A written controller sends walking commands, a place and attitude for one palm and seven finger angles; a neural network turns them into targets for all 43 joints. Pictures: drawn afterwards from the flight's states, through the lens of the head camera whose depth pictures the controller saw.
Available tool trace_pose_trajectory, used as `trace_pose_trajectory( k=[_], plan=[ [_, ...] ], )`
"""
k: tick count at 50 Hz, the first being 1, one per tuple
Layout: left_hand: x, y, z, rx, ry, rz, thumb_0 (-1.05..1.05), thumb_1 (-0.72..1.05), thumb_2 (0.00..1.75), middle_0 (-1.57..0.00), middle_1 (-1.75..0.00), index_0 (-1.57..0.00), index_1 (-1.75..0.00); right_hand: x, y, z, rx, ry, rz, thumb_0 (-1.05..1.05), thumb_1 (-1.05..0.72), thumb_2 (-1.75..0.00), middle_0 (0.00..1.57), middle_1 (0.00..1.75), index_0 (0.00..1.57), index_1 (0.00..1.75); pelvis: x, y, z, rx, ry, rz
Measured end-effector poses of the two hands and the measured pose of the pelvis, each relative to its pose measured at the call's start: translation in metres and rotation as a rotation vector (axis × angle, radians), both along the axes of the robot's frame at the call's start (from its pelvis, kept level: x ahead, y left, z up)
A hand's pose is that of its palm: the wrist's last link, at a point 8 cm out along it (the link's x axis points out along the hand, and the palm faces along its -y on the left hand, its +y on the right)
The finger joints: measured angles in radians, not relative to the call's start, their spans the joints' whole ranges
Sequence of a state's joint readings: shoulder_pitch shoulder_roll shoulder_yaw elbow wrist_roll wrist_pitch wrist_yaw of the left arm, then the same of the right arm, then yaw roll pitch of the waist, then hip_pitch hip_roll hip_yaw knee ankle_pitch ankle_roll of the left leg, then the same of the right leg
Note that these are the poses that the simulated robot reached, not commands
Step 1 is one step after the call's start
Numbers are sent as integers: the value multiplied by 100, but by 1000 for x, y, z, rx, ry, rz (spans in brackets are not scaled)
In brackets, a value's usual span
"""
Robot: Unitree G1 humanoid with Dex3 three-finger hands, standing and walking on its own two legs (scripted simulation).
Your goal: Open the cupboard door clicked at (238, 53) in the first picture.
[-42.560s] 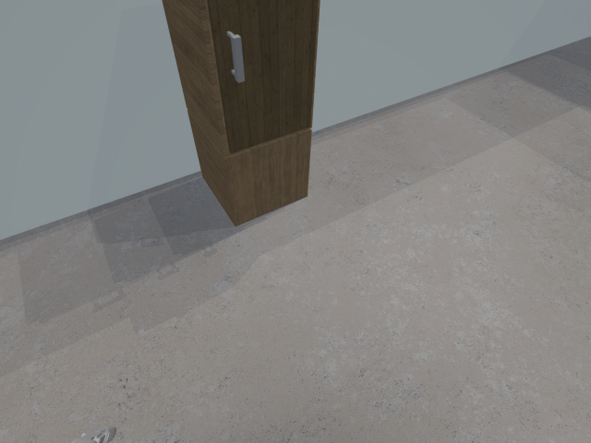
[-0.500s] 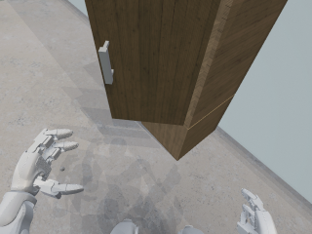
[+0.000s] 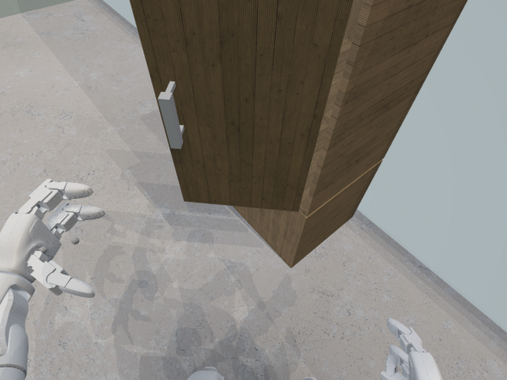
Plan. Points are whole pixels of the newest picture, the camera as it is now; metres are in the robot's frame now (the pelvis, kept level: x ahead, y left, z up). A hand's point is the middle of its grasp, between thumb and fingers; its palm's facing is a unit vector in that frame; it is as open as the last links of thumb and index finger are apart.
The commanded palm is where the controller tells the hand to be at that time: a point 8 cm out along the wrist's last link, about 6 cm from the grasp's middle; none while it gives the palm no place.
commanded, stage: raise the hand with hooked fingers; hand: left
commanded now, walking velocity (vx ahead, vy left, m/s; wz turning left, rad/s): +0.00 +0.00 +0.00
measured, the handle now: (174, 115) +0.59 +0.21 +0.05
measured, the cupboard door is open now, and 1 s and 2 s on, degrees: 45 45 45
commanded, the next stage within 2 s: move the hooked fingers beside the handle in 0.48 s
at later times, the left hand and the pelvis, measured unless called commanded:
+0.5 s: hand (84, 241) +0.29 +0.26 +0.08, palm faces -0.02 -1.00 -0.03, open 14.0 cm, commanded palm +0.26 +0.31 +0.08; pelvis +0.00 -0.01 +0.00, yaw +0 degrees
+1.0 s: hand (102, 200) +0.36 +0.27 +0.07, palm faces -0.04 -1.00 +0.00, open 14.0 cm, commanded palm +0.34 +0.31 +0.07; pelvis -0.01 +0.00 +0.00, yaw -1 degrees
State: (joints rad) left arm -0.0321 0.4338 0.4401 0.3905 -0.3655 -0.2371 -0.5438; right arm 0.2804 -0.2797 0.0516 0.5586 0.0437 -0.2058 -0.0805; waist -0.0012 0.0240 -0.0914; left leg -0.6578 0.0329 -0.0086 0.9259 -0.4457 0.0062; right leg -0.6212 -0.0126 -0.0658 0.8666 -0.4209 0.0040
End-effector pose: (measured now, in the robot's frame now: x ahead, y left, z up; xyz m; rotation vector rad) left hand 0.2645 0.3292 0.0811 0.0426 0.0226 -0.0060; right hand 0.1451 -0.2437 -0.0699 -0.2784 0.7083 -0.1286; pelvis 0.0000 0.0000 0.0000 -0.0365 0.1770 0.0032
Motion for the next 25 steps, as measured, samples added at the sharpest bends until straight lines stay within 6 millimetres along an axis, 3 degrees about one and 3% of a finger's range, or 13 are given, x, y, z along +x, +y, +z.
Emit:
trace_pose_trajectory(
  k=[11,25],
  plan=[
    [7,-11,-3,-16,6,-25,-1,-50,30,-30,-120,-30,-120,-16,-17,4,-17,24,-42,1,-90,-90,21,30,20,30,-1,-4,3,9,-1,-14],
    [1,-12,-1,-15,-9,-10,-1,-50,30,-30,-120,-30,-120,-10,-10,2,5,9,-27,1,-90,-90,21,30,20,30,-3,-7,3,9,-10,-10]
  ],
)
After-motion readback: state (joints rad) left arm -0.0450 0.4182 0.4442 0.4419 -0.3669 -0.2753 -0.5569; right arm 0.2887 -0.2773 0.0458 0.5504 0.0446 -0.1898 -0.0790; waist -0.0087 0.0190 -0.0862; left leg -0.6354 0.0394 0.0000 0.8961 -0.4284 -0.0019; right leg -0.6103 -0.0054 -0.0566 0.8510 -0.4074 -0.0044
